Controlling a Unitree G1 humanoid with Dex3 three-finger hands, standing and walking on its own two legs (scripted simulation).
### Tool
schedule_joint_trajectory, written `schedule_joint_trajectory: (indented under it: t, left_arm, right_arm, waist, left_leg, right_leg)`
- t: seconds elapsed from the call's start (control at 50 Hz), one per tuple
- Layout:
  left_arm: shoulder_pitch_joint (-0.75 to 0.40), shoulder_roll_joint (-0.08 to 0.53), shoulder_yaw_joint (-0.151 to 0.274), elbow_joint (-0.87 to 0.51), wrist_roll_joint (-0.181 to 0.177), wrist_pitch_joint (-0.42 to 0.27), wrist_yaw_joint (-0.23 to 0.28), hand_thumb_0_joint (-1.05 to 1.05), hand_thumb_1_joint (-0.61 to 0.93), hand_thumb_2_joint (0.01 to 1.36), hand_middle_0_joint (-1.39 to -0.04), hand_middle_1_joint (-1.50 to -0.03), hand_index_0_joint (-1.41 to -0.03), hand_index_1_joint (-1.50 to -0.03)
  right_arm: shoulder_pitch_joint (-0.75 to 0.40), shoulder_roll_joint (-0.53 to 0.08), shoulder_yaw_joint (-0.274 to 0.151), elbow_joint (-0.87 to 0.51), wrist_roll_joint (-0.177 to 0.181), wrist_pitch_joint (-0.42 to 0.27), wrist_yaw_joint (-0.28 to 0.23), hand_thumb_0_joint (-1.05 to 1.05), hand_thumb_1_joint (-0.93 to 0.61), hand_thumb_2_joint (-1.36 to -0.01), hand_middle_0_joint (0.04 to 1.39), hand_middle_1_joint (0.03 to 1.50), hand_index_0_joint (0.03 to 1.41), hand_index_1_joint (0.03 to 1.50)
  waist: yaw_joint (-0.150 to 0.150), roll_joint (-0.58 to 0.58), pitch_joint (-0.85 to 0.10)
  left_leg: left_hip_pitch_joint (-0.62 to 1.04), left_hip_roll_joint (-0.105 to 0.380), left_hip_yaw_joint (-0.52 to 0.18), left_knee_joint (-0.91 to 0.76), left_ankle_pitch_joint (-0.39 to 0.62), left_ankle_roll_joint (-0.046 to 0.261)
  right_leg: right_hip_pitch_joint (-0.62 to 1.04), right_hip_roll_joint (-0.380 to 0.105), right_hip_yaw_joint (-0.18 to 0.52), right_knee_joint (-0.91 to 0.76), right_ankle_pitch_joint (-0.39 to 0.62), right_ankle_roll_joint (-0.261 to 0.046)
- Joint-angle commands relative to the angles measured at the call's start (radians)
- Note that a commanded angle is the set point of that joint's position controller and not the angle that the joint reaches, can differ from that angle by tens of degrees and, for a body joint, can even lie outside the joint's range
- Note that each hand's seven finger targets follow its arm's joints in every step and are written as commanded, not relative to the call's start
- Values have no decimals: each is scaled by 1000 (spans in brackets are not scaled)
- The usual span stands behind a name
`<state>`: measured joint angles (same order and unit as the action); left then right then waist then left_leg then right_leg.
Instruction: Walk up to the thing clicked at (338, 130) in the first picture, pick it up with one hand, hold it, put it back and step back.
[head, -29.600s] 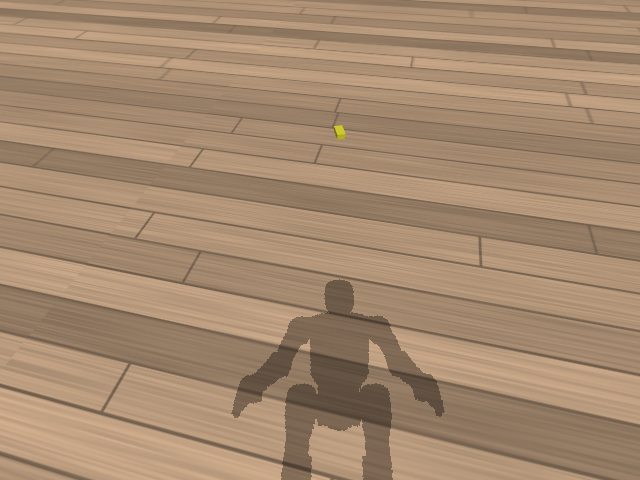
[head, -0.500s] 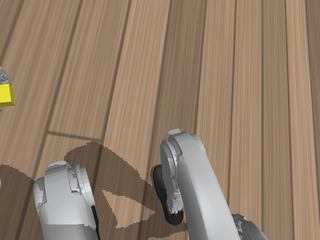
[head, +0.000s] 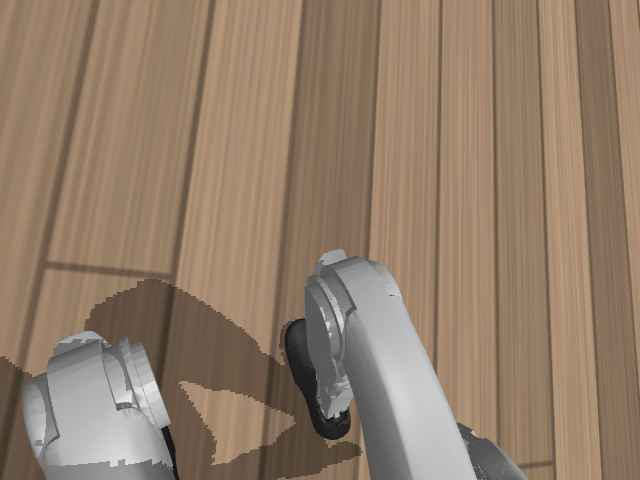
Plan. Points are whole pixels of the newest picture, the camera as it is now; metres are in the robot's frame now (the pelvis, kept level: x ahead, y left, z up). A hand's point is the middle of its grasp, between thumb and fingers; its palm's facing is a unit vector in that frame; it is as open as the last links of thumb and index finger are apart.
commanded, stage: rest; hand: left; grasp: from above
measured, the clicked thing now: out of the picture +0.49 +0.33 -0.25
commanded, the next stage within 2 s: open in 0.92 s
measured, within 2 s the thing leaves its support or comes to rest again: rests again in 0.74 s
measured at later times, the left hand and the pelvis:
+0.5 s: hand out of the picture +0.47 +0.32 -0.24, palm faces -0.48 -0.11 -0.87, open 7.4 cm; pelvis +0.00 +0.00 -0.01, yaw -2 degrees
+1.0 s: hand out of the picture +0.47 +0.32 -0.26, palm faces -0.48 -0.11 -0.87, open 7.5 cm; pelvis +0.00 +0.01 -0.01, yaw -3 degrees
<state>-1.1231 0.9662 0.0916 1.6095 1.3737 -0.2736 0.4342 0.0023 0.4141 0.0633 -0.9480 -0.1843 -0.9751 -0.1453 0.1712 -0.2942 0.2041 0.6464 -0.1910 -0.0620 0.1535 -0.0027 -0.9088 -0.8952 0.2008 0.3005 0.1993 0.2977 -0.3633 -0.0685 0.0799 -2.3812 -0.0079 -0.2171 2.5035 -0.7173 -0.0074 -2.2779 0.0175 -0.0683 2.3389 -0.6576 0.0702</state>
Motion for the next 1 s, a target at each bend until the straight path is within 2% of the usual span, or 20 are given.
schedule_joint_trajectory:
  t: [0.0,0.06,0.1,0.12,0.16,0.22,0.28,0.32,0.34,0.46,0.48,0.54,0.62,0.64,0.7,0.76,0.8,0.82,0.9,0.98]
  left_arm:
    - [-312,233,19,-144,-23,-2,46,0,886,226,-1176,-250,-1217,-208]
    - [-297,271,27,-137,-17,-9,66,0,876,210,-1169,-242,-1211,-199]
    - [-284,225,7,-83,-10,-5,67,0,900,226,-1187,-250,-1228,-208]
    - [-301,253,26,-96,-7,-7,72,0,897,239,-1186,-251,-1224,-211]
    - [-305,267,17,-116,-5,-8,84,0,887,223,-1190,-237,-1227,-200]
    - [-287,260,20,-51,-5,2,96,0,912,249,-1191,-275,-1232,-232]
    - [-287,288,25,-53,2,0,108,0,910,233,-1200,-247,-1238,-207]
    - [-289,261,9,-27,3,6,108,0,902,213,-1184,-254,-1227,-209]
    - [-298,300,34,-46,1,3,113,0,894,228,-1179,-261,-1221,-219]
    - [-295,298,22,-45,1,5,108,0,868,200,-1149,-278,-1197,-229]
    - [-300,337,47,-58,1,3,113,0,858,211,-1147,-274,-1192,-228]
    - [-284,296,12,-53,-1,6,111,0,851,215,-1139,-281,-1184,-235]
    - [-276,333,34,-68,-5,4,111,0,846,246,-1155,-260,-1188,-226]
    - [-277,313,16,-45,-1,7,108,0,842,237,-1145,-270,-1182,-233]
    - [-256,321,33,-27,-6,6,107,0,838,229,-1137,-265,-1174,-227]
    - [-281,337,28,-85,-6,-5,115,0,798,234,-1113,-263,-1147,-227]
    - [-243,312,20,-13,-7,-2,111,0,813,208,-1107,-277,-1150,-233]
    - [-256,350,41,-48,-7,-7,119,0,787,221,-1098,-267,-1134,-230]
    - [-247,307,2,-2,-12,-6,122,0,783,238,-1100,-276,-1134,-240]
    - [-273,322,-7,-21,-5,-10,134,0,775,249,-1096,-288,-1130,-253]
  right_arm:
    - [218,-316,-91,14,-7,0,-13,0,-898,-895,201,300,200,300]
    - [203,-316,-80,6,-8,-2,-15,0,-900,-896,201,300,200,300]
    - [205,-317,-78,10,-16,-9,-10,0,-900,-896,201,300,200,300]
    - [202,-330,-76,-1,-17,-11,-9,0,-899,-896,201,300,200,300]
    - [199,-318,-65,10,-18,-14,-9,0,-902,-897,200,300,200,300]
    - [189,-337,-58,-5,-26,-24,-5,0,-901,-897,200,300,200,300]
    - [177,-344,-52,-9,-31,-26,-7,0,-901,-897,200,300,200,300]
    - [171,-347,-48,-16,-36,-34,-3,0,-902,-898,200,300,200,300]
    - [172,-356,-48,-13,-34,-33,-3,0,-902,-898,200,300,200,300]
    - [154,-360,-40,-29,-39,-52,5,0,-905,-899,200,300,200,300]
    - [152,-370,-39,-31,-42,-52,3,0,-904,-899,200,300,200,300]
    - [149,-358,-32,-36,-43,-56,10,0,-905,-900,200,300,200,301]
    - [152,-366,-32,-23,-44,-55,12,0,-905,-901,200,301,200,301]
    - [149,-367,-26,-32,-47,-58,15,0,-906,-901,200,301,200,301]
    - [152,-374,-20,-34,-49,-59,20,0,-905,-901,200,301,200,301]
    - [145,-370,-22,-39,-45,-61,18,0,-904,-901,200,301,200,301]
    - [141,-382,-24,-36,-52,-64,25,0,-906,-901,200,300,200,301]
    - [152,-374,-14,-33,-53,-59,24,0,-905,-902,200,301,200,301]
    - [130,-374,-11,-34,-51,-68,27,0,-906,-902,200,300,200,300]
    - [137,-373,-5,-28,-47,-72,27,0,-907,-902,200,300,200,300]
  waist:
    - [-46,494,-695]
    - [-26,511,-693]
    - [-58,488,-635]
    - [-67,489,-642]
    - [-43,525,-689]
    - [-79,476,-624]
    - [-63,525,-632]
    - [-87,497,-599]
    - [-84,505,-603]
    - [-90,523,-567]
    - [-81,519,-584]
    - [-87,522,-606]
    - [-77,547,-610]
    - [-94,536,-587]
    - [-99,508,-541]
    - [-75,561,-620]
    - [-101,528,-543]
    - [-90,523,-584]
    - [-103,503,-539]
    - [-96,519,-571]
  left_leg:
    - [589,16,107,-258,295,12]
    - [581,17,110,-264,284,12]
    - [577,20,105,-252,274,11]
    - [583,22,99,-246,285,11]
    - [605,22,101,-257,299,10]
    - [563,23,97,-238,280,17]
    - [590,26,85,-257,282,5]
    - [574,29,85,-240,267,10]
    - [564,28,82,-244,266,9]
    - [567,31,78,-241,234,7]
    - [568,33,69,-244,234,4]
    - [581,35,73,-234,253,7]
    - [600,37,65,-239,285,0]
    - [582,37,66,-228,275,4]
    - [551,35,68,-216,271,4]
    - [618,40,55,-239,299,-3]
    - [579,42,51,-224,280,-3]
    - [583,41,47,-234,294,-1]
    - [555,40,58,-219,255,7]
    - [579,41,58,-220,278,7]
  right_leg:
    - [344,32,-154,-173,280,-97]
    - [367,34,-153,-176,276,-96]
    - [323,37,-161,-169,266,-98]
    - [330,37,-165,-167,275,-96]
    - [367,39,-160,-164,292,-96]
    - [346,42,-170,-166,284,-91]
    - [340,41,-177,-155,279,-97]
    - [327,43,-179,-155,273,-93]
    - [341,44,-180,-156,272,-94]
    - [325,46,-181,-154,248,-93]
    - [333,46,-187,-155,245,-95]
    - [347,51,-183,-148,268,-91]
    - [355,52,-190,-147,283,-92]
    - [352,50,-187,-146,286,-91]
    - [341,49,-192,-145,276,-92]
    - [360,52,-192,-140,291,-93]
    - [326,49,-202,-135,281,-90]
    - [364,54,-202,-139,294,-87]
    - [343,55,-197,-143,276,-84]
    - [361,57,-196,-145,296,-86]
